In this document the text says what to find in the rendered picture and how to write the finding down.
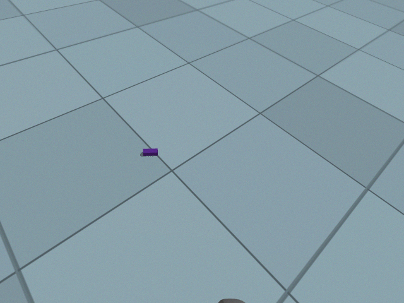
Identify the small box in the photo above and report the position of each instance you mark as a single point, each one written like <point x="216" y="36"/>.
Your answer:
<point x="150" y="152"/>

